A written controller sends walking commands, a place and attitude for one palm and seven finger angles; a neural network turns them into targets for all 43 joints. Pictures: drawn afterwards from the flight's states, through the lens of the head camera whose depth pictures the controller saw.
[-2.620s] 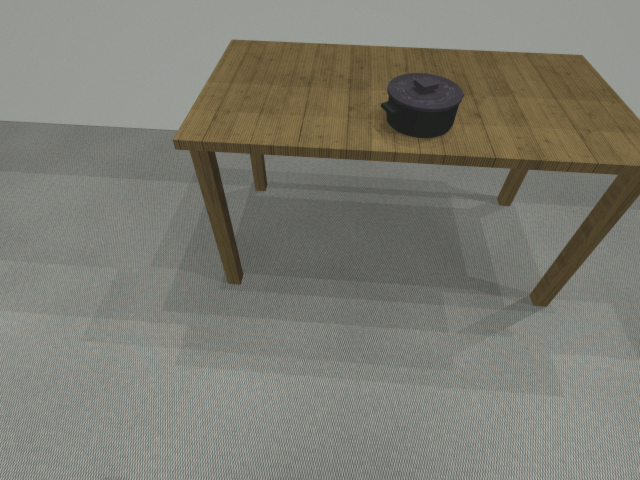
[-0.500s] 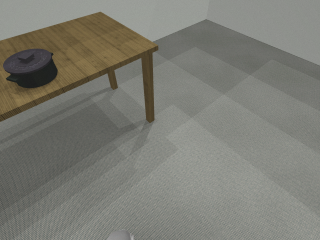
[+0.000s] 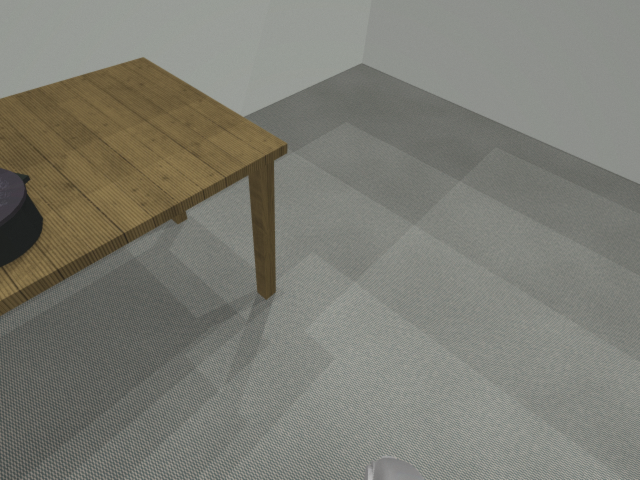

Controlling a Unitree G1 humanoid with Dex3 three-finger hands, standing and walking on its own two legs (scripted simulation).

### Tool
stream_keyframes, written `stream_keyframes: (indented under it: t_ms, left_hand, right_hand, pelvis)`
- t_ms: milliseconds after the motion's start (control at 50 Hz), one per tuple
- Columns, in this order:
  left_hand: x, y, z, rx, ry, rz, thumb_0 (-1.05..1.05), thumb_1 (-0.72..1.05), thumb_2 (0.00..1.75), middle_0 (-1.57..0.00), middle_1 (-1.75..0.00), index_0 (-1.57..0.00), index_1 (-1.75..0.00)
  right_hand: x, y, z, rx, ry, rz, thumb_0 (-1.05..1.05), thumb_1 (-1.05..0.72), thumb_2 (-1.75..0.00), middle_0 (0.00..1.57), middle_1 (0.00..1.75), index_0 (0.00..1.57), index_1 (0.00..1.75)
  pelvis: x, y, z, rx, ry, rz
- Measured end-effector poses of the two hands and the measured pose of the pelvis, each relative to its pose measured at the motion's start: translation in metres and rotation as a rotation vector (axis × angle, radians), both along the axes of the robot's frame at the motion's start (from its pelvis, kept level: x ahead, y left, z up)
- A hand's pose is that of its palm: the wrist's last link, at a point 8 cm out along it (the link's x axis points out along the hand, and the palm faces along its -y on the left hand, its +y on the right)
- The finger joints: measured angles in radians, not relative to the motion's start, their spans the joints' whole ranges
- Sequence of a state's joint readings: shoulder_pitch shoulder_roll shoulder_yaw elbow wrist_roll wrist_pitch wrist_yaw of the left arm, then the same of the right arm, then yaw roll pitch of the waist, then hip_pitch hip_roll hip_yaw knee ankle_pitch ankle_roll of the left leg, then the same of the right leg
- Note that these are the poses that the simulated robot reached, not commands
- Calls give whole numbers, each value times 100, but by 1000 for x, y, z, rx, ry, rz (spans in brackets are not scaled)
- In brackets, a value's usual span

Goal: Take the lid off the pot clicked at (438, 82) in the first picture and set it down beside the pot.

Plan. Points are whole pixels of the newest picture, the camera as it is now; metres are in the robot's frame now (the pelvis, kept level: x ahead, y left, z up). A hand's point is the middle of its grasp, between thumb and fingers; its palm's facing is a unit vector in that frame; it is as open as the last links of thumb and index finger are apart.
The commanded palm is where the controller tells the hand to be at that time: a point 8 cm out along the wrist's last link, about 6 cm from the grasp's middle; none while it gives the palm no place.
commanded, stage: walk to a spot facing it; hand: left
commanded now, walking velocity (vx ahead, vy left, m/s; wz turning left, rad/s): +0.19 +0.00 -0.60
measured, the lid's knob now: out of the picture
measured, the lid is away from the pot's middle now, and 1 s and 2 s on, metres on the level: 0.00 0.00 0.00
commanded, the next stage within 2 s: turn to face it in 0.04 s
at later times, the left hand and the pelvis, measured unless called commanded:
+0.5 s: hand (259, 392) +0.28 +0.11 -0.17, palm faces +0.05 -0.99 -0.16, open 7.3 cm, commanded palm none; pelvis +0.16 -0.05 -0.01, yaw +3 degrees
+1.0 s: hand out of the picture +0.15 +0.22 -0.17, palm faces +0.39 -0.88 -0.28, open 7.3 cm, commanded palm none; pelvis +0.17 -0.01 +0.00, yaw +19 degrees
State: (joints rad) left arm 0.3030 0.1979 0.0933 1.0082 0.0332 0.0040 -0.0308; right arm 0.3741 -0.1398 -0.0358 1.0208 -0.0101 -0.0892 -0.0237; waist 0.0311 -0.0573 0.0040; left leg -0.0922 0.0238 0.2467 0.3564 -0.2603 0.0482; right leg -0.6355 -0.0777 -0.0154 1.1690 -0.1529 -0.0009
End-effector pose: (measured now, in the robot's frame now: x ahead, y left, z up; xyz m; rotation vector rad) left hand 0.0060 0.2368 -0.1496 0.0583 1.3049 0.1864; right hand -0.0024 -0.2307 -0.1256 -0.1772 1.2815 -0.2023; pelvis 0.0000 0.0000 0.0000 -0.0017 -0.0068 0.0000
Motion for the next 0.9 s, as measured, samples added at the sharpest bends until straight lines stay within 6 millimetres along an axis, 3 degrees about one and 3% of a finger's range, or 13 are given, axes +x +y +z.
stream_keyframes:
  t_ms: [120, 240, 300, 360, 500, 580, 660, 740, 900]
  left_hand:
    - [92, -12, 1, -6, -18, -111, 0, 91, 89, -20, -30, -20, -30]
    - [202, -46, -6, 22, -93, -243, 0, 91, 89, -20, -30, -20, -30]
    - [244, -62, -11, 46, -177, -242, 0, 91, 89, -20, -30, -20, -30]
    - [262, -73, -4, 45, -212, -219, 0, 91, 89, -20, -30, -20, -30]
    - [264, -73, 8, 34, -235, -94, -1, 92, 89, -20, -30, -21, -30]
    - [251, -54, 6, 36, -235, -15, -1, 92, 89, -20, -30, -21, -30]
    - [223, -25, -10, 37, -193, 69, -1, 91, 89, -21, -30, -21, -30]
    - [186, 5, -26, 45, -98, 135, 0, 91, 89, -20, -30, -21, -30]
    - [134, 30, 1, 99, -11, 249, 0, 91, 89, -20, -30, -20, -30]
  right_hand:
    - [-12, 10, -10, 47, 129, -116, 0, -92, -90, 20, 30, 20, 30]
    - [-7, 11, -30, 108, 254, -217, 0, -91, -90, 20, 30, 20, 30]
    - [9, 3, -44, 137, 309, -228, 0, -91, -90, 20, 30, 20, 30]
    - [43, -7, -47, 133, 290, -197, 0, -91, -90, 20, 30, 20, 30]
    - [150, -31, -34, 84, 106, -58, 0, -91, -90, 20, 30, 20, 30]
    - [202, -35, -24, 41, 25, 37, 0, -92, -90, 20, 30, 20, 30]
    - [244, -30, -15, -10, -42, 125, 0, -92, -90, 19, 30, 19, 30]
    - [268, -18, -12, -46, -90, 193, 0, -92, -90, 19, 30, 20, 30]
    - [276, 2, 0, -29, -35, 285, 0, -91, -90, 20, 30, 20, 30]
  pelvis:
    - [48, -5, -4, 6, 0, -64]
    - [102, -27, -21, 7, 1, -92]
    - [128, -41, -33, 14, 0, -76]
    - [140, -46, -29, -3, -14, -41]
    - [157, -46, -14, -9, -12, 52]
    - [163, -38, -14, -16, -11, 105]
    - [166, -24, -21, -32, -12, 153]
    - [166, -9, -28, -37, -3, 193]
    - [168, -2, -6, -32, 11, 275]
